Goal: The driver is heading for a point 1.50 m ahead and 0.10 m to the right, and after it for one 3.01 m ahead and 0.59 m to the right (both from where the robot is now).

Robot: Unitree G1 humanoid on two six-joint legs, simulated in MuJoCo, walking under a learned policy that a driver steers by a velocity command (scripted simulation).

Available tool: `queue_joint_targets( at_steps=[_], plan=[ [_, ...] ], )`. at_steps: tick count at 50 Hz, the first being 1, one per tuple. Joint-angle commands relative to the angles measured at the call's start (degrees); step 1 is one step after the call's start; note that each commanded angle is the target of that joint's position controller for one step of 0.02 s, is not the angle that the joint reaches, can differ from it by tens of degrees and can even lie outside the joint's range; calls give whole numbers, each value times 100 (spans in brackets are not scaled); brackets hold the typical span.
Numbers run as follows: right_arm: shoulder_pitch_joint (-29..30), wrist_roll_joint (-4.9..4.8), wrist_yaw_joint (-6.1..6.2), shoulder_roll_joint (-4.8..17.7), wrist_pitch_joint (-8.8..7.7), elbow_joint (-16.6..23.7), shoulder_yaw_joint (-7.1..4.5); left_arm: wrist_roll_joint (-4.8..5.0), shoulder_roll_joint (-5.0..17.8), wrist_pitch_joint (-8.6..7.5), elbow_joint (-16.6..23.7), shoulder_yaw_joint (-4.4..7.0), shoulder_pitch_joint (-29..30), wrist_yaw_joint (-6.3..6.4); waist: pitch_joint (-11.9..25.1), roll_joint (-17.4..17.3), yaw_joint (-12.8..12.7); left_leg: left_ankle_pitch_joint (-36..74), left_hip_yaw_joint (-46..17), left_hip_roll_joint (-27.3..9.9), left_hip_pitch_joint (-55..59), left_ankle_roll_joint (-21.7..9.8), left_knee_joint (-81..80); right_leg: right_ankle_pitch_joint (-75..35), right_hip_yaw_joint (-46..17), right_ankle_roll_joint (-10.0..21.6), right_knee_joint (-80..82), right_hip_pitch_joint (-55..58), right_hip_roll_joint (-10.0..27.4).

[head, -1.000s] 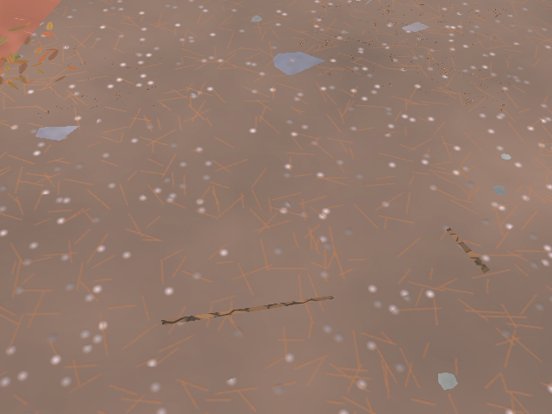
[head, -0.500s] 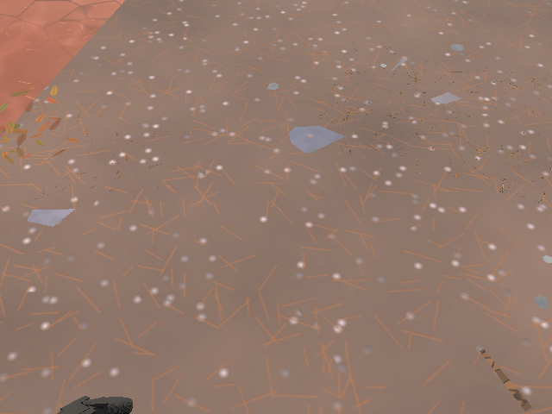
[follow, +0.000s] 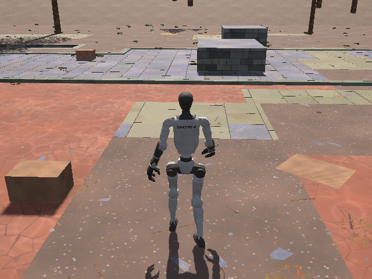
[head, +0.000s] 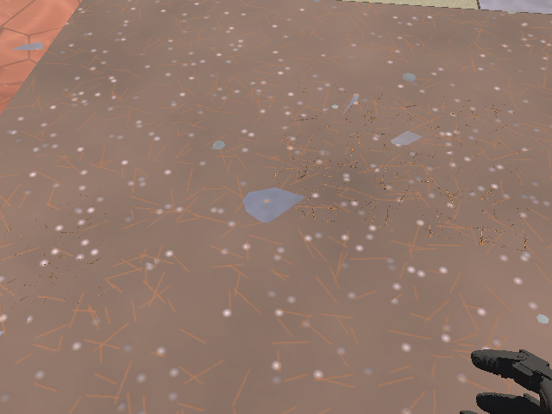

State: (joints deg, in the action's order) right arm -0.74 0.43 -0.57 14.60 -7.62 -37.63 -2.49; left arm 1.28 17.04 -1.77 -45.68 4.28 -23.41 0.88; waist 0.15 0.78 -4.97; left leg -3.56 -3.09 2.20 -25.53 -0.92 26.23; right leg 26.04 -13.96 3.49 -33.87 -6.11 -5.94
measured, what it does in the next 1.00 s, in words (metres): walks ahead: right foot, then left foot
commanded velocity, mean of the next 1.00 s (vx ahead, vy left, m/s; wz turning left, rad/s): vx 0.15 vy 0.00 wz -0.28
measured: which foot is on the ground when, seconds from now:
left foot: down 0.00-0.44, up 0.46-0.78, down 0.80-1.00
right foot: down 0.00-0.00, up 0.02-0.42, down 0.44-1.00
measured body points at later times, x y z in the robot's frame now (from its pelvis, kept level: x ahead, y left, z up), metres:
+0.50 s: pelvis +0.19 -0.03 +0.00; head +0.24 -0.06 +0.44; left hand +0.46 +0.17 -0.08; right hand +0.21 -0.34 -0.12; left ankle +0.11 +0.13 -0.67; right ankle +0.25 -0.14 -0.73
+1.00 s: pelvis +0.24 -0.02 +0.00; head +0.27 -0.02 +0.45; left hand +0.46 +0.20 -0.10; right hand +0.29 -0.32 -0.10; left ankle +0.29 +0.10 -0.73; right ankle +0.24 -0.14 -0.73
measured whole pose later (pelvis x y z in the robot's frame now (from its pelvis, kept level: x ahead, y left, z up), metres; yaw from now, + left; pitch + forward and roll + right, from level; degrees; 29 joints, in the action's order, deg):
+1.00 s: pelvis +0.24 -0.02 +0.00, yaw -14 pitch +0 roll -1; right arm -12.3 -0.3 0.8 16.4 0.8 -42.4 -2.8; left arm -1.1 15.1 0.9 -38.5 3.9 -9.2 1.3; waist -1.9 -0.2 0.9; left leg -17.4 -5.6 0.0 -19.4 1.1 36.4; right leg 15.0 1.6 1.0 -33.2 -18.7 -1.5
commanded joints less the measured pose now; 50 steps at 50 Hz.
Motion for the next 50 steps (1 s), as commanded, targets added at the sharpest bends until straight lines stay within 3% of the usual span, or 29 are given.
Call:
queue_joint_targets(
  at_steps=[1, 2, 3, 4, 5, 8, 10, 13, 15, 18, 20, 21, 22, 23, 24, 25, 26, 27, 30, 34, 37, 39, 40, 41, 42, 43, 47, 48, 50],
  plan=[
    [-2185, -21, 45, 1497, 40, -149, -515, 71, 236, -178, 723, -90, -444, -11, 2105, -1972, 859, -1417, -4223, -2828, 4919, -1596, -558, 928, 410, -162, -3479, -3620, 213],
    [-1873, -60, 54, 974, 74, -39, -385, 112, 748, -152, 635, 39, -89, -11, 1259, -1127, 961, -2080, -3664, -2563, 4212, -1351, -740, 495, 313, -218, -3951, -3998, 574],
    [-1602, -37, 67, 767, 121, -6, -313, 56, 840, -110, 714, 79, 403, -17, 634, -640, 974, -1800, -2751, -2267, 3444, -1100, -844, -2, 533, -263, -3980, -3980, 763],
    [-1283, 7, 58, 661, 152, -14, -255, -5, 768, -79, 800, 99, 672, -20, 143, -432, 831, -789, -2099, -2012, 2675, -1020, -998, -294, 626, -329, -3773, -3798, 878],
    [-1068, 39, 55, 555, 156, -30, -212, -37, 713, -37, 840, 134, 725, -29, -78, -510, 663, 235, -1559, -1819, 2180, -962, -1062, -415, 650, -379, -3559, -3575, 999],
    [-860, 33, 35, 692, 120, -137, -262, -22, 380, 101, 961, 91, 595, -49, -48, -722, 403, 2411, -487, -1655, 1598, -1059, -1156, -539, 949, -566, -3109, -3154, 1057],
    [-791, 19, 79, 912, 160, -225, -335, -43, 276, 144, 1072, 49, 752, -61, 73, -706, 390, 2844, -81, -1691, 1633, -1112, -1200, -1035, 1053, -633, -2538, -3143, 1098],
    [-707, -29, 170, 1017, 297, -309, -353, -57, 236, 128, 1149, 12, 1057, -175, 251, -631, 494, 2677, 560, -1536, 1650, -976, -1177, -2169, 1279, -566, -1469, -2642, 1044],
    [-788, -75, 198, 1082, 362, -397, -359, -62, 263, 113, 1260, 25, 1365, -269, 261, -598, 604, 2475, 776, -1530, 1787, -875, -1059, -2489, 1395, -470, -884, -2414, 964],
    [-861, -191, 197, 1257, 439, -477, -412, -73, 436, 136, 1469, 110, 1606, -380, 247, -628, 622, 2373, 805, -1720, 2141, -757, -628, -2070, 1496, -265, -357, -2281, 868],
    [-795, -279, 213, 1328, 487, -468, -446, -93, 585, 152, 1482, 206, 1341, -396, 355, -628, 426, 2803, 910, -1688, 2251, -592, 99, -1870, 1695, -47, 167, -1813, 632],
    [-851, -283, 217, 1224, 500, -482, -422, -107, 755, 141, 1357, 311, 853, -353, 580, -434, 198, 2765, 1092, -1444, 2086, -406, 931, -2311, 1780, 124, 645, -1065, 406],
    [-1176, -124, 191, 1067, 475, -459, -362, -112, 1254, 146, 1330, 474, 382, -228, 953, 332, 57, 1445, 1260, -1027, 1179, -4, 2293, -4564, 918, 483, 769, 190, 947],
    [-1550, 237, 113, 562, 439, -280, -177, -178, 1785, 174, 1497, 498, 457, -105, 1369, 1786, 489, -3610, 1186, -126, -873, 454, 4387, -7282, -1254, 1556, 336, 1675, 2480],
    [-1560, 98, 43, 866, 419, -311, -167, -217, 1500, 132, 1658, 393, 443, -152, 2493, 1234, 193, -3797, -125, -22, -1154, 450, 5215, -6051, -2207, 2158, 757, 1928, 2895],
    [-1106, -119, 29, 1128, 467, -265, -232, -191, 1190, 103, 1680, 317, 742, -190, 2006, 652, 110, -3255, -218, -256, -1400, 391, 5253, -5172, -1599, 1893, 941, 1486, 2600],
    [-954, -118, 73, 1074, 535, -256, -217, -91, 953, 103, 1632, 243, 1020, -176, 1446, 314, 250, -2824, -146, -463, -1469, 364, 4862, -4473, -1046, 1499, 1003, 888, 2283],
    [-866, -53, 140, 1025, 615, -307, -213, -64, 792, 135, 1634, 177, 1200, -147, 1132, 101, 342, -2583, -142, -604, -1296, 384, 4458, -3975, -798, 1276, 1127, 298, 2087],
    [-1101, -36, 186, 879, 765, -375, -185, -219, 852, 187, 1631, 165, 1562, -88, 867, 464, 662, -2192, 96, -487, -294, 470, 3569, -3834, -247, 1149, 1399, -925, 1703],
    [-1200, -34, 180, 535, 812, -529, -37, -266, 463, 146, 1429, 22, 1663, -40, 1059, 606, 579, -1577, 128, -637, 621, 495, 2207, -2996, 241, 1023, 1460, -1189, 1620],
    [-1108, -53, 120, 607, 827, -520, -54, -319, 439, 140, 1198, -28, 1669, -90, 706, 697, 556, -1087, 299, -532, 1192, 357, 1314, -1199, 295, 843, 1544, -1540, 1595],
    [-1023, 31, 95, 754, 818, -437, -92, -277, 490, 150, 1083, -26, 1561, -77, 362, 601, 585, -769, 399, -414, 1321, 154, 574, -302, 336, 486, 1426, -1604, 1425],
    [-906, 90, 98, 962, 808, -309, -116, -281, 486, 149, 1032, -25, 1422, -43, 184, 325, 495, -218, -13, -688, 1181, -14, 308, -147, 430, 204, 1155, -1576, 1266],
    [-763, 70, 128, 1308, 800, -191, -178, -335, 507, 138, 1031, -4, 1138, -15, 78, -376, 198, 183, -572, -1111, 959, -263, 91, -52, 824, -70, 682, -1573, 839],
    [-711, 6, 122, 1343, 812, -257, -241, -333, 363, 135, 1059, -12, 1245, 27, -7, -1151, 189, -744, -1019, -1220, 375, -555, -352, -525, 1487, -320, 263, -1234, 435],
    [-661, 24, 113, 1197, 796, -184, -215, -297, 399, 152, 1101, 15, 1517, 73, -159, -1269, 320, -1089, -1358, -1306, 111, -647, -661, -894, 1540, -364, -46, -1072, 357],
    [-742, -57, 155, 1130, 727, -76, -256, -244, 289, 198, 1167, 87, 1504, 89, 120, -1309, 391, -319, -1617, -1249, 604, -657, -304, -1304, 1372, -181, -31, -1030, 449],
    [-785, -78, 161, 1091, 731, -26, -261, -233, 310, 181, 1176, 111, 1441, 74, 254, -1157, 409, -181, -1591, -1135, 601, -612, -105, -1581, 1334, -123, 60, -837, 553],
    [-899, -125, 181, 1067, 772, 58, -283, -227, 368, 180, 1152, 190, 1372, 44, 419, -514, 447, -394, -1237, -800, 239, -395, 295, -1615, 1262, -10, 258, -446, 761]
  ],
)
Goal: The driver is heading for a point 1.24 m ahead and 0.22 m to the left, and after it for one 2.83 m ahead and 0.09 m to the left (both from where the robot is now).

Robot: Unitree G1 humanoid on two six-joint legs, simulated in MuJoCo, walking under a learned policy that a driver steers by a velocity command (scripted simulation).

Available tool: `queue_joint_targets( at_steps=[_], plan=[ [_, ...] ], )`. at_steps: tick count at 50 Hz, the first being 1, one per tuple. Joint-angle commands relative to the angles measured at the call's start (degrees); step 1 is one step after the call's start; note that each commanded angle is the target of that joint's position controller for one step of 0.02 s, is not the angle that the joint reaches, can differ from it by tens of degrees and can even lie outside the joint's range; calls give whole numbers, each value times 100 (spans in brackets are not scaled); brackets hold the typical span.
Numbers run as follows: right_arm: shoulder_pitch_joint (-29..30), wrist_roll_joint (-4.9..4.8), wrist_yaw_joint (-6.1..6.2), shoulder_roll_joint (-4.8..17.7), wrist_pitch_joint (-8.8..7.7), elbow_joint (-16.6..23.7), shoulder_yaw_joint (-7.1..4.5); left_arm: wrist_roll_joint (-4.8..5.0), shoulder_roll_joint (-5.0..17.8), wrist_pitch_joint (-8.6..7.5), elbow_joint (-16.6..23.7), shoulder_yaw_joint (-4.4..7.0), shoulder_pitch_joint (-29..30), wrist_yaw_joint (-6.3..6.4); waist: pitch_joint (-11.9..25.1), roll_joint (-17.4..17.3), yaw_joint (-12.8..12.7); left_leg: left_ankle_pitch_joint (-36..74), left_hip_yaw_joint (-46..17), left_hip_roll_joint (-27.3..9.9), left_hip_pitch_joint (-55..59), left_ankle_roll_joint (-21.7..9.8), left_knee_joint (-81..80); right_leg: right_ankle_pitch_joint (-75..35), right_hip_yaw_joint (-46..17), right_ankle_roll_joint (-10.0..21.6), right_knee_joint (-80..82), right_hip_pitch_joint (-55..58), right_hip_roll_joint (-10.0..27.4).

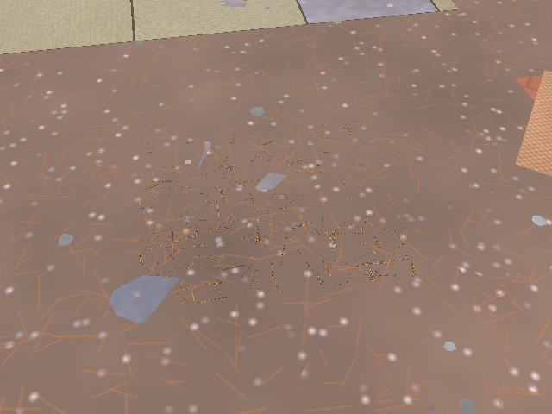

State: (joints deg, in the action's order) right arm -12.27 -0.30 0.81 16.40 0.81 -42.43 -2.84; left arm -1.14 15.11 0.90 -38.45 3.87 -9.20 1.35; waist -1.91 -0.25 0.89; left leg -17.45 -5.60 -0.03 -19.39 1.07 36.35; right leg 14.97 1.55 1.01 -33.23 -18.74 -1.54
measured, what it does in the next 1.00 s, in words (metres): walks ahead, turning left: left foot, then right foot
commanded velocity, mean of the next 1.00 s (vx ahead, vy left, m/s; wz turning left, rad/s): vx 0.12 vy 0.00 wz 0.38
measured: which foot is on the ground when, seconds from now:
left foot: down 0.00-0.04, up 0.06-0.30, down 0.32-0.82, up 0.84-1.00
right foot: down 0.00-0.32, up 0.34-0.78, down 0.80-1.00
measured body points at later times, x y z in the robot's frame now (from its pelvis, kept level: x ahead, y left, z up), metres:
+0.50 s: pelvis -0.01 +0.06 +0.01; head +0.02 +0.10 +0.46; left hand +0.07 +0.38 -0.10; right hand +0.21 -0.17 -0.06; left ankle -0.02 +0.14 -0.73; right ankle +0.03 -0.10 -0.64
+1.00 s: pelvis +0.08 +0.07 +0.02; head +0.11 +0.06 +0.47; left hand +0.00 +0.34 -0.09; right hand +0.35 -0.10 -0.07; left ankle +0.06 +0.21 -0.67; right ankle +0.07 -0.06 -0.73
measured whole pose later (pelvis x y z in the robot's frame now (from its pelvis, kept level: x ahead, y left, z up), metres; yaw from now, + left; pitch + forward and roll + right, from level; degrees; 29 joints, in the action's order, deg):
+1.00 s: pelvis +0.08 +0.07 +0.02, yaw +22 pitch +2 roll +1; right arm -11.0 -0.1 -0.8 17.1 -4.4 -36.2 -3.3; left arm 0.8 14.0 -3.5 -44.9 2.8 -23.3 -0.1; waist 1.1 -2.2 -3.3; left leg -17.3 -2.0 0.2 -30.4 0.5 51.4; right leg 15.9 -5.8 2.0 -20.5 -7.1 -1.3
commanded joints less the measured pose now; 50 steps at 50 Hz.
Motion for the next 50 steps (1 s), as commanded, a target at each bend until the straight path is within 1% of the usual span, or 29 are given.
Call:
queue_joint_targets(
  at_steps=[1, 3, 4, 5, 6, 7, 10, 12, 14, 15, 16, 17, 18, 19, 20, 21, 22, 27, 29, 32, 36, 39, 40, 41, 42, 43, 44, 47, 50],
  plan=[
    [305, -66, 45, 813, -48, 619, -244, 10, 617, -76, 413, 263, -150, -8, 608, -29, -154, 776, -693, -339, -646, -441, -344, -515, -522, 358, 481, 954, 590],
    [244, -55, 35, 604, 7, 755, -212, 8, 894, -64, 364, 333, -384, 12, 635, 1142, -132, -331, 182, 153, -1325, -77, 1010, -1180, -1868, 1118, 1298, 1311, 1919],
    [303, -21, 10, 710, 34, 801, -267, -16, 860, -112, 426, 308, -364, 55, 688, 1323, -213, -1612, 291, -8, -1598, 47, 2208, -1953, -2346, 1580, 1435, 1335, 2563],
    [342, -36, -14, 835, 72, 811, -350, -33, 826, -163, 467, 273, -362, 91, 666, 882, -229, -1872, 150, -117, -1768, 117, 3131, -2450, -2333, 1763, 1452, 1277, 2714],
    [259, -77, -20, 766, 124, 777, -363, -5, 835, -191, 502, 268, -108, 116, 611, 559, -78, -1658, 63, -263, -1775, 154, 3306, -2427, -1894, 1595, 1403, 1189, 2524],
    [235, -99, -22, 628, 172, 771, -322, 51, 900, -196, 496, 292, 137, 123, 483, 548, 12, -1340, 98, -395, -1717, 176, 2904, -2220, -1405, 1332, 1424, 1076, 2247],
    [393, -96, -113, 374, 202, 880, -215, 66, 1041, -101, 443, 355, 280, 127, 563, 844, -99, -846, 631, -333, -815, 198, 1697, -2350, -319, 1017, 1287, 769, 1721],
    [392, -119, -204, 475, 201, 972, -252, 127, 1103, -49, 375, 387, 145, 114, 765, 995, -163, -576, 828, -215, -410, 129, 914, -2375, -164, 985, 1108, 969, 1809],
    [25, -97, -251, 531, 220, 893, -320, 257, 1101, -17, 314, 387, 147, 88, 880, 911, 35, 312, 1124, 19, 302, -75, -281, -1953, 49, 732, 669, 872, 1816],
    [-192, -62, -209, 652, 228, 827, -391, 274, 935, -22, 204, 350, -78, 64, 856, 655, 64, 735, 1020, 154, 858, -248, -822, -1338, 296, 408, 202, 502, 1662],
    [-322, -45, -130, 1170, 203, 886, -536, 115, 654, -15, 184, 281, -291, 26, 699, -580, -29, 2357, -300, -626, 1622, -627, -1290, 139, 814, -133, -1112, -646, 1152],
    [-276, 118, -99, 1833, 138, 1136, -625, -109, 484, -34, 593, 178, 84, 44, 608, -2043, -29, 3941, -2610, -2182, 1805, -1834, -1476, 2500, 596, -586, -2619, -2300, 305],
    [-452, 281, -158, 1588, -6, 1134, -567, -12, 774, -66, 639, 259, 607, 89, 1066, -1220, 444, 3513, -2691, -2281, 1585, -2281, -1642, 2564, -390, -540, -3539, -2294, 252],
    [-222, 262, -160, 1456, -106, 1087, -495, 110, 830, -51, 597, 282, 614, 109, 820, -938, 227, 2992, -2167, -1949, 1420, -2008, -1641, 2056, -549, -439, -3710, -2380, 319],
    [98, 122, -115, 1290, -131, 1090, -465, 88, 849, -30, 454, 312, 458, 158, 660, -653, 29, 2528, -1773, -1607, 1298, -1642, -1586, 1498, -589, -406, -3567, -2406, 404],
    [346, 6, -65, 1096, -107, 1124, -397, 30, 906, -8, 372, 339, 395, 205, 611, -601, -65, 2464, -1579, -1428, 1199, -1429, -1549, 1111, -637, -430, -3414, -2350, 449],
    [471, -21, -19, 1026, -76, 1147, -353, 11, 893, -3, 323, 348, 296, 203, 660, -647, -167, 2676, -1398, -1269, 966, -1364, -1546, 839, -594, -472, -3463, -2045, 372],
    [245, -16, 111, 990, -21, 1118, -345, 83, 602, -53, 278, 237, 402, 140, 814, -622, -80, 2284, -1442, -1030, 1231, -1346, -1527, 327, -645, -594, -2532, -1841, 149],
    [150, -38, 142, 1032, 11, 1104, -375, 93, 581, -85, 287, 209, 509, 103, 857, -691, 1, 1236, -1632, -952, 1243, -1345, -1626, 251, -681, -611, -1888, -1660, 111],
    [66, -44, 113, 1071, 4, 1089, -382, 173, 665, -195, 305, 214, 622, -17, 604, -985, 112, -958, -2120, -938, 942, -1437, -2014, 390, -622, -514, -1106, -1369, 60],
    [-121, -28, 30, 982, -53, 969, -314, 212, 624, -433, 274, 180, 589, -167, 473, -967, 199, -1419, -2299, -912, 647, -1458, -2000, 645, -408, -274, -285, -552, 32],
    [-23, -11, -1, 803, -77, 947, -213, 226, 499, -596, 36, 152, 71, -241, 334, -778, -120, -1639, -2103, -648, 134, -1226, -1751, -103, -159, 46, 896, 624, 45],
    [1, 20, -8, 612, -117, 965, -148, 191, 562, -630, -52, 160, -207, -227, 418, -631, -218, -1588, -1878, -493, -197, -1043, -1379, -42, -421, 180, 951, 1192, 290],
    [94, 70, -21, 280, -177, 1032, -39, 143, 786, -653, -166, 184, -751, -202, 521, 52, -342, -1456, -1178, -118, -826, -747, -118, 539, -1457, 495, 1294, 1797, 1062],
    [162, -8, -15, 321, -288, 1279, -67, 56, 1372, -639, -278, 311, -1060, -234, 223, 1292, -214, -1301, 5, 506, -2014, -416, 995, 1837, -3382, 1259, 1994, 2014, 1892],
    [500, -56, 7, 814, -398, 1324, -198, 104, 1229, -647, -273, 298, -1170, -258, -315, 1169, -448, -1647, 29, 223, -2804, -262, 1819, 2365, -4217, 1690, 2318, 1897, 2322],
    [517, -105, -29, 921, -492, 1272, -248, 165, 1034, -646, -251, 222, -1110, -226, -459, 907, -398, -1238, -74, 5, -3021, -243, 2172, 2331, -3990, 1637, 2303, 1895, 2202],
    [754, 21, -129, 659, -661, 1240, -210, 196, 916, -580, -199, 150, -1120, -148, -276, 705, -428, -171, 108, -206, -3039, -130, 1996, 857, -2970, 1286, 2294, 2127, 1573],
    [1084, 49, -227, 216, -746, 1254, -74, 221, 866, -447, -235, 135, -1154, -51, -116, 788, -472, 477, 482, 20, -1964, 101, 824, -454, -2011, 1095, 2239, 1502, 1021]
  ],
)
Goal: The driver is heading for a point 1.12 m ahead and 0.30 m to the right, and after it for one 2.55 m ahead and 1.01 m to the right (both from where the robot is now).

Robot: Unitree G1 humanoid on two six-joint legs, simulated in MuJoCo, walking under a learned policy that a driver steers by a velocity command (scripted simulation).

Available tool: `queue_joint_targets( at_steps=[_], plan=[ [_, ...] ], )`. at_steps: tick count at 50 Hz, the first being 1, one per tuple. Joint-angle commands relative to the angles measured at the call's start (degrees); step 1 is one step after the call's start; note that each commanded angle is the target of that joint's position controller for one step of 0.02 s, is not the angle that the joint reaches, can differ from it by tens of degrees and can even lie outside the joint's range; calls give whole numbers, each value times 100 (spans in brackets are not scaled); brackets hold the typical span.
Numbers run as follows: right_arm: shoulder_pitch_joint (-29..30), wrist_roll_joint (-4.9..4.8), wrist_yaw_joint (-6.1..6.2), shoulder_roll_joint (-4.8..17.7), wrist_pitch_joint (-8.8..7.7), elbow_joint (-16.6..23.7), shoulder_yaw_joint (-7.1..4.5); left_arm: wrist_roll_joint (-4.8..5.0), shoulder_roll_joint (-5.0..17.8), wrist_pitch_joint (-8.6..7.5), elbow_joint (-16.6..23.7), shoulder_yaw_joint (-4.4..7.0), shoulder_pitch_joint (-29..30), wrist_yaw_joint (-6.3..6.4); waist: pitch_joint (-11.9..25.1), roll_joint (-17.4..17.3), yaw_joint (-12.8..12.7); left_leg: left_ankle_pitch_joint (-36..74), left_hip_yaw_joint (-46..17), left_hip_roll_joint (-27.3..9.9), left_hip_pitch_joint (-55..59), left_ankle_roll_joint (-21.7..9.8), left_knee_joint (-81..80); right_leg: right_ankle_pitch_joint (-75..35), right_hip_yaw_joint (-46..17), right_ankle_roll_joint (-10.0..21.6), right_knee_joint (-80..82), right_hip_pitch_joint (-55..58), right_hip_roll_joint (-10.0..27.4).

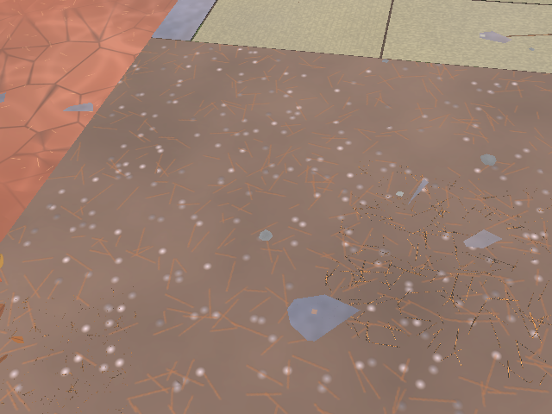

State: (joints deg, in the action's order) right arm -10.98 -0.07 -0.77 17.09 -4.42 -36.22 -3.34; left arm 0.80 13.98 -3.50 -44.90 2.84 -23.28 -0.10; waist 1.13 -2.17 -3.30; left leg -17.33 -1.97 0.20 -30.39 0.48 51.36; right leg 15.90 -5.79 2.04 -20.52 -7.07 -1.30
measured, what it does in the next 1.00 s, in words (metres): walks ahead, turning right: left foot, then right foot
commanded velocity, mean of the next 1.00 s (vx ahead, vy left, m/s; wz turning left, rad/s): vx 0.48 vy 0.00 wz -0.52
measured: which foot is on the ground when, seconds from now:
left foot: up 0.00-0.16, down 0.18-0.68, up 0.70-1.00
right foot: down 0.00-0.20, up 0.22-0.66, down 0.68-1.00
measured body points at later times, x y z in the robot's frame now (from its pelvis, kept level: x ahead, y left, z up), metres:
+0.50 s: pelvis +0.23 +0.03 +0.00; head +0.26 +0.02 +0.44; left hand +0.49 +0.23 -0.09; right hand +0.19 -0.26 -0.12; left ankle +0.19 +0.15 -0.75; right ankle +0.32 -0.16 -0.68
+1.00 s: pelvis +0.48 -0.12 +0.00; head +0.51 -0.15 +0.45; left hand +0.70 +0.09 -0.10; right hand +0.53 -0.45 -0.08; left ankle +0.73 -0.05 -0.68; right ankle +0.43 -0.17 -0.75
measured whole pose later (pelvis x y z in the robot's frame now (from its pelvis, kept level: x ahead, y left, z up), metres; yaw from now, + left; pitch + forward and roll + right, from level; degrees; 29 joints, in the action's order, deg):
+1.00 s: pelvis +0.48 -0.12 +0.00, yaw -34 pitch +1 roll +0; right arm -3.7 0.8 -0.3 17.9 -5.3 -37.8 -2.2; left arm 0.8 16.7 -2.6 -39.8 3.2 -18.7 0.0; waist -3.1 -2.0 -3.8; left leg -1.3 -5.8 -5.0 -38.2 4.0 42.0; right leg 12.0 -7.0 5.3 -20.7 -9.3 -6.8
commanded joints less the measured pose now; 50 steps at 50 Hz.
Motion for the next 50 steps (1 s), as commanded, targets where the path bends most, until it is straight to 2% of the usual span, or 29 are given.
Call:
queue_joint_targets(
  at_steps=[1, 3, 5, 7, 8, 9, 10, 11, 12, 13, 14, 15, 17, 20, 23, 29, 31, 32, 33, 34, 35, 36, 37, 38, 39, 41, 43, 46, 50],
  plan=[
    [1075, 12, -98, 39, -235, 640, 13, 30, 1022, 24, 399, 251, 220, 116, -402, 1031, -87, 629, 197, 90, -458, 216, -1060, -760, -1102, 953, 929, 81, 897],
    [1245, -54, -139, 75, -242, 655, -1, 52, 1152, 66, 371, 297, 73, 124, -378, 1096, -139, 858, 239, 233, 194, 291, -1623, -868, -1074, 926, 846, -257, 893],
    [1202, -121, -139, 280, -245, 650, -81, 108, 1231, 88, 358, 329, -12, 120, -325, 1126, -57, 1122, 106, 246, 728, 268, -1994, -761, -1350, 864, 746, -375, 1055],
    [875, -168, -98, 474, -250, 587, -182, 141, 1246, 92, 391, 344, 117, 126, -243, 1133, 246, 1218, 20, 167, 1410, 112, -2363, -844, -1498, 675, 471, -475, 1129],
    [496, -154, -47, 603, -245, 493, -260, 121, 1164, 82, 423, 325, 161, 120, -65, 1080, 474, 1150, 56, 160, 2043, -14, -2526, -1225, -1432, 537, 79, -603, 981],
    [-116, -118, 24, 809, -250, 401, -356, 67, 955, 54, 483, 268, 229, 98, 333, 936, 803, 1068, -193, -178, 2992, -219, -2590, -1395, -1198, 339, -830, -943, 665],
    [-1183, -26, 107, 1227, -211, 300, -455, -113, 466, 30, 678, 114, 229, 88, 1349, -13, 1179, 532, -1390, -1408, 4501, -605, -2532, -142, -681, 103, -2699, -1754, 250],
    [-1361, 119, 28, 1543, -143, 135, -485, 138, 234, -43, 862, 39, -421, 126, 1765, -2009, 769, -1078, -4091, -2497, 5171, -1383, -3442, 1896, -250, -113, -4314, -3289, -218],
    [-1095, 73, 2, 965, -151, 164, -360, 268, 841, -27, 679, 182, -322, 143, 1055, -1258, 788, -1813, -4081, -2375, 4611, -1376, -3685, 1497, -405, -150, -5112, -3796, 194],
    [-832, 14, 24, 642, -141, 157, -268, 228, 1030, 2, 717, 236, 170, 113, 377, -762, 814, -1243, -3024, -2151, 4011, -1216, -3640, 948, -263, -123, -5216, -3943, 396],
    [-595, 38, 20, 494, -136, 133, -212, 153, 946, 27, 684, 228, 355, 101, 111, -346, 699, -357, -2278, -1849, 3474, -1110, -3702, 536, -189, -132, -5118, -3706, 565],
    [-425, 81, 17, 375, -128, 76, -184, 100, 877, 37, 733, 237, 513, 73, -96, -334, 596, 255, -1788, -1645, 3100, -1077, -3814, 282, -182, -138, -4919, -3601, 676],
    [-271, 96, 38, 303, -178, -20, -172, 119, 687, 113, 766, 213, 599, 7, -233, -479, 451, 993, -1048, -1452, 2671, -1028, -4046, 7, -78, -151, -4741, -3340, 796],
    [-281, 36, 48, 460, -247, -215, -232, 57, 514, 185, 925, 146, 927, -31, -412, -250, 393, 1711, -494, -1530, 2525, -1152, -4263, -308, -30, -264, -4251, -3565, 833],
    [-228, 31, 74, 639, -222, -347, -273, 44, 471, 143, 1048, 81, 1328, -127, -492, -147, 457, 2014, 136, -1435, 2538, -1093, -4343, -1179, 108, -291, -3204, -3448, 821],
    [-626, -117, 110, 1013, -88, -659, -364, 64, 540, 93, 1433, 42, 2341, -339, -689, -10, 719, 2632, 883, -1560, 3116, -824, -4136, -1488, 674, 53, -1757, -3040, 595],
    [-666, -150, 132, 1196, -7, -694, -409, 39, 728, 123, 1504, 133, 2241, -360, -429, -174, 540, 4427, 1109, -1574, 3429, -706, -3481, -937, 995, 287, -1629, -2530, 251],
    [-678, -171, 151, 1291, 46, -694, -431, 30, 891, 153, 1459, 225, 1887, -349, -138, -274, 303, 5378, 1216, -1539, 3499, -645, -2812, -641, 1162, 431, -1620, -1983, 9],
    [-625, -194, 173, 1295, 94, -671, -419, 49, 1123, 185, 1272, 372, 1071, -312, 302, -238, -182, 5748, 1371, -1410, 3204, -518, -1726, -769, 1256, 630, -1357, -851, -247],
    [-690, -138, 207, 1127, 81, -594, -337, 71, 1484, 251, 1029, 567, 41, -213, 802, 6, -665, 4795, 1401, -1206, 2061, -298, -171, -901, 773, 871, -1250, 877, -146],
    [-1241, 147, 139, 250, -6, -286, -61, 128, 2156, 247, 1015, 658, 39, -127, 1247, 1685, -11, -890, 1220, -205, -517, 88, 2063, -324, -2244, 1772, -973, 2864, 1429],
    [-925, 3, 64, 552, -223, -159, -34, 86, 1917, 141, 1265, 553, -117, -158, 2405, 1353, -298, -1784, -263, 229, -1231, 95, 3046, 873, -4526, 2372, 103, 3354, 2105],
    [-264, -229, 18, 948, -324, 14, -142, 26, 1535, 60, 1184, 450, 49, -186, 1628, 861, -453, -1176, -467, -90, -1722, 1, 2993, 810, -3798, 1976, 375, 2887, 1924],
    [-83, -228, 33, 867, -384, 85, -89, 38, 1394, 11, 1156, 404, 338, -181, 914, 559, -233, -660, -384, -326, -1671, -76, 2492, 388, -3059, 1771, 410, 2016, 1683],
    [-67, -80, 84, 824, -399, 22, -87, 22, 1229, -5, 1205, 345, 749, -169, 517, 213, 47, -360, -372, -530, -1319, -57, 1988, -322, -2509, 1600, 402, 1149, 1457],
    [-256, 51, 92, 887, -284, -45, -138, -92, 1058, -24, 1313, 272, 1143, -135, 294, 397, 406, -81, -410, -678, -607, 23, 1515, -1322, -1956, 1554, 607, 165, 1185],
    [-292, 103, 96, 735, -171, -79, -101, -46, 1079, -57, 1214, 277, 1121, -90, 170, 374, 475, 32, -272, -669, -437, 186, 1081, -1917, -1594, 1601, 714, -330, 1093],
    [292, 138, 101, 483, -107, 83, 1, -11, 1229, -39, 1040, 315, 895, 21, -91, 381, 316, 1025, -150, -524, -438, 381, 4, -1968, -1104, 1435, 758, -776, 783],
    [1044, 48, -8, 319, -170, 180, 94, 24, 1215, 12, 827, 294, 550, 78, -150, 606, -49, 2436, -35, -214, 176, 386, -1576, -1162, -848, 1092, 682, -886, 593]
  ],
)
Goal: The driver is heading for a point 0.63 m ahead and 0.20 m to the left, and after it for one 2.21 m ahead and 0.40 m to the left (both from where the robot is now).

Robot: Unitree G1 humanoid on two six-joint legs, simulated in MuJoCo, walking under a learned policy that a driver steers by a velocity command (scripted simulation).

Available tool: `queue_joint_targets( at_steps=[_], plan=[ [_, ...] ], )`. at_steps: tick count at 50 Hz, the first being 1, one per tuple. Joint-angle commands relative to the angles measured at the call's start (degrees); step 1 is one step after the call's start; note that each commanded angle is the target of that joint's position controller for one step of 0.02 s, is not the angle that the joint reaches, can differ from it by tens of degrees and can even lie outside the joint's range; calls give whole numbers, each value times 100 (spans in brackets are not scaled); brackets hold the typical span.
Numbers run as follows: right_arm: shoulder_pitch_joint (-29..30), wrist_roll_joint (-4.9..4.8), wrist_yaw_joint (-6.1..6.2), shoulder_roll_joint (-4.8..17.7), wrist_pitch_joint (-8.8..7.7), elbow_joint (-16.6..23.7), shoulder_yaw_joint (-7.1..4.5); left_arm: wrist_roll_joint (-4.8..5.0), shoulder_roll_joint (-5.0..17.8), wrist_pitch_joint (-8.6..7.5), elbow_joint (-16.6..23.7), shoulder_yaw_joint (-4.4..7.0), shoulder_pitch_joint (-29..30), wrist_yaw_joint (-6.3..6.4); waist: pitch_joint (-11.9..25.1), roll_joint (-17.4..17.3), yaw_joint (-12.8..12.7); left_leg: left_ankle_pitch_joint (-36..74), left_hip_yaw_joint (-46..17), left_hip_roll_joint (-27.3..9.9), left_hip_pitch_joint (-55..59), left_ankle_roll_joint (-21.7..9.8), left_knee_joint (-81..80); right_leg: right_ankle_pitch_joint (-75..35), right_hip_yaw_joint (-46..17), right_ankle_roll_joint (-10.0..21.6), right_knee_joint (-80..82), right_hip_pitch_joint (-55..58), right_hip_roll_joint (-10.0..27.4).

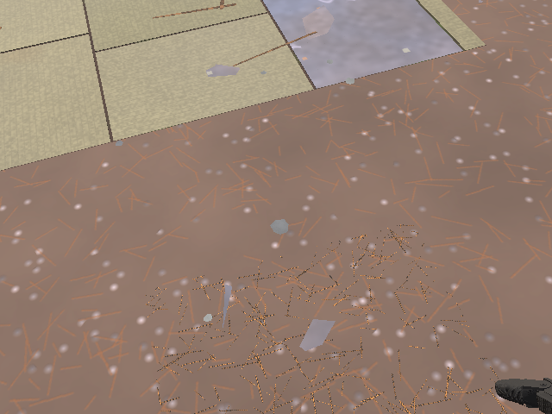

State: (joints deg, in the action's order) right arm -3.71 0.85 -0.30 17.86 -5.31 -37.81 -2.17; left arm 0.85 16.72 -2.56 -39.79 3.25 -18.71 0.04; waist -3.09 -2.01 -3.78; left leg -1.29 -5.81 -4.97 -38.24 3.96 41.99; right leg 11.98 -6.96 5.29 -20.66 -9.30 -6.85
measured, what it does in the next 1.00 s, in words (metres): walks ahead, turning left: left foot, then right foot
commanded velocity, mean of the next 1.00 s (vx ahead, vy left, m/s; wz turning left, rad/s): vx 0.50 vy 0.00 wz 0.35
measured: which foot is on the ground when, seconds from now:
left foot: up 0.00-0.16, down 0.18-0.68, up 0.70-1.00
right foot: down 0.00-0.18, up 0.20-0.66, down 0.68-1.00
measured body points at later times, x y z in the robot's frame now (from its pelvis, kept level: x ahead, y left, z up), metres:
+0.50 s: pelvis +0.29 +0.07 +0.00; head +0.32 +0.09 +0.45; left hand +0.47 +0.34 -0.08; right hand +0.35 -0.20 -0.11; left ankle +0.24 +0.15 -0.75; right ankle +0.46 -0.09 -0.69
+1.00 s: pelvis +0.55 +0.09 +0.00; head +0.58 +0.10 +0.45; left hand +0.46 +0.37 -0.12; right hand +0.84 -0.07 -0.09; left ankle +0.61 +0.29 -0.68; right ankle +0.54 -0.03 -0.75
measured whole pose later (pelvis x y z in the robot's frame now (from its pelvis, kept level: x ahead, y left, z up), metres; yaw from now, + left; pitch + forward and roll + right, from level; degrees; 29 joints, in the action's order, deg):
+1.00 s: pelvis +0.55 +0.09 +0.00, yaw +26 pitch +1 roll -2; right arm -9.4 -1.3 -1.0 18.6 -1.1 -36.5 -3.7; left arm -0.2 16.7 -5.2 -46.7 4.0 -18.6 -0.3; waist -2.4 -3.1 -4.5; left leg -5.6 -3.5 -5.8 -39.5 1.0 50.6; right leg 13.4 7.2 1.5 -14.5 -2.0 -1.9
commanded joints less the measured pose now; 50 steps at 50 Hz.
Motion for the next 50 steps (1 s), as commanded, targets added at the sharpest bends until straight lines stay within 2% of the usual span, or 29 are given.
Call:
queue_joint_targets(
  at_steps=[1, 3, 6, 7, 8, 9, 10, 11, 12, 13, 14, 15, 16, 19, 24, 27, 29, 31, 32, 33, 34, 35, 36, 37, 38, 39, 41, 44, 50],
  plan=[
    [409, -81, -94, 263, -106, 338, -23, 21, 922, -91, 231, 238, -37, 56, 259, 636, -82, 999, 341, 289, 1021, 0, -786, -644, -778, 755, 669, -528, 1254],
    [598, -119, -149, 371, -133, 395, -51, 27, 906, -94, 98, 218, -223, 35, 157, 690, -183, 841, 312, 245, 821, -164, -1042, -609, -920, 732, 464, -48, 1487],
    [594, -144, -193, 504, -139, 465, -104, -13, 977, -45, -63, 233, -343, 21, 59, 823, -139, -48, 402, 282, 625, -513, -1229, -1325, -1081, 640, 207, 732, 1863],
    [423, -152, -193, 548, -140, 438, -130, -12, 993, -25, -92, 238, -300, 22, 85, 864, -29, -331, 502, 357, 812, -649, -1317, -1935, -1002, 571, 14, 888, 1876],
    [-37, -138, -178, 650, -146, 318, -200, -10, 979, -8, -92, 224, -198, 30, 332, 808, 244, -339, 670, 540, 1440, -822, -1520, -3007, -752, 456, -515, 946, 1702],
    [-814, -110, -161, 863, -155, 134, -304, -59, 868, 2, -57, 169, -160, 52, 962, 657, 607, 0, 478, 398, 2606, -1081, -1418, -3577, -412, 288, -1544, 708, 1421],
    [-1648, -57, -170, 1304, -153, 57, -402, -184, 621, -36, 76, 55, -472, 80, 1922, -216, 742, 356, -1054, -631, 4475, -1713, -1210, -2113, -85, 1, -3314, -543, 931],
    [-1974, -148, -236, 1408, -95, -136, -462, -119, 370, -128, 102, -22, -880, 56, 2197, -1606, 612, -1163, -3533, -1445, 5786, -2427, -2124, 1656, 252, -442, -4865, -2525, 142],
    [-1929, -289, -251, 915, -74, -93, -335, -37, 833, -209, 176, 42, -364, 23, 1713, -908, 806, -2347, -3862, -1396, 5653, -2213, -2513, 1788, -169, -410, -5267, -3272, 460],
    [-1573, -232, -218, 738, -32, -19, -282, 45, 961, -273, 322, 88, 291, -8, 940, -393, 847, -2122, -3138, -1208, 4958, -1999, -2605, 1273, -69, -392, -5190, -3505, 683],
    [-1401, -151, -199, 715, 6, 43, -262, -22, 864, -335, 413, 58, 646, -13, 546, 30, 793, -1460, -2628, -975, 4342, -1937, -2677, 973, 48, -397, -4955, -3457, 823],
    [-1287, -124, -176, 671, 28, 67, -249, -123, 791, -379, 465, 67, 723, -17, 366, 138, 647, -867, -2296, -786, 3941, -1915, -2747, 715, 67, -443, -4537, -3312, 971],
    [-1232, -89, -145, 612, 32, 96, -222, -178, 719, -392, 478, 68, 652, -20, 420, -18, 507, -425, -2037, -595, 3725, -1881, -2827, 541, 78, -494, -4233, -3020, 1051],
    [-1276, -155, -63, 629, 52, 45, -231, -205, 546, -341, 467, 27, 626, -8, 451, -259, 398, 359, -1593, -410, 3330, -1959, -2945, 488, 263, -741, -3499, -2785, 1025],
    [-1636, -215, 100, 867, 160, -153, -322, -162, 301, -357, 663, -81, 1652, -30, 259, -269, 698, 443, -1114, -53, 2677, -1666, -2906, -1121, 344, -950, -1651, -2250, 743],
    [-1937, -254, 140, 858, 239, -275, -330, -92, 349, -416, 745, -65, 2111, -96, 263, -290, 845, 172, -1325, -87, 2675, -1544, -2711, -1578, 304, -905, -1076, -1829, 546],
    [-2006, -274, 160, 818, 287, -311, -330, -64, 458, -450, 777, -12, 2217, -121, 258, -339, 813, -72, -1643, -187, 2946, -1472, -2488, -1407, 175, -816, -768, -1686, 516],
    [-1915, -264, 176, 844, 327, -303, -361, -38, 600, -487, 744, 64, 2057, -118, 255, -488, 653, 20, -1911, -290, 3137, -1385, -2209, -1006, 132, -661, -597, -1385, 545],
    [-1816, -257, 172, 798, 344, -276, -356, -37, 686, -505, 653, 124, 1710, -97, 367, -524, 445, 255, -1905, -217, 3093, -1300, -1939, -958, 208, -525, -398, -886, 558],
    [-1730, -231, 151, 645, 340, -215, -305, -82, 843, -521, 538, 213, 1155, -53, 749, -453, 155, 534, -1711, 51, 2898, -1137, -1275, -954, 164, -324, -282, 48, 751],
    [-1685, -133, 126, 343, 319, -80, -191, -158, 1138, -515, 459, 305, 253, 6, 1575, 52, -234, -193, -1290, 372, 2217, -944, 224, -594, -667, 60, -458, 1520, 1671],
    [-2506, -265, 121, -48, 274, 49, -62, -179, 1493, -416, 260, 399, -192, -8, 2286, 1820, 91, -3042, -528, 1140, 302, -596, 1926, 514, -3092, 963, -106, 3229, 2928],
    [-2510, -327, 140, 500, 269, -63, -152, -61, 1014, -382, 288, 310, -120, -46, 1883, 1528, 30, -3191, -531, 665, -433, -521, 2742, 1665, -3727, 938, 227, 2934, 3065],
    [-1929, -306, 138, 809, 293, -28, -252, -54, 689, -361, 324, 224, 126, -30, 1098, 971, -86, -2647, -459, 473, -611, -470, 2975, 1536, -2887, 700, 346, 2223, 2794],
    [-1621, -247, 144, 785, 317, 27, -266, -98, 598, -339, 322, 181, 387, -31, 658, 607, 2, -2225, -274, 290, -475, -411, 2926, 783, -2145, 566, 450, 1557, 2550],
    [-1412, -190, 125, 715, 317, 98, -281, -118, 476, -328, 263, 144, 540, -37, 348, 572, 88, -1958, -233, 150, -402, -378, 2724, 170, -1628, 525, 591, 1066, 2330],
    [-1420, -245, 59, 500, 364, 155, -270, -161, 396, -359, 176, 122, 656, -33, 228, 846, 268, -1697, -120, -62, -55, -361, 2510, -356, -904, 466, 874, 511, 2072],
    [-1158, -220, 15, 264, 423, 321, -210, -100, 557, -421, -6, 188, 628, -37, 115, 728, 302, -1403, -7, -179, -202, -277, 2078, -914, -305, 616, 1169, 313, 2115],
    [-306, -212, -159, 135, 313, 553, -113, -80, 882, -355, -266, 254, 507, -6, 3, 475, 44, 199, 329, -115, -3, -344, 301, -1759, 889, 455, 1206, 523, 1966]
  ],
)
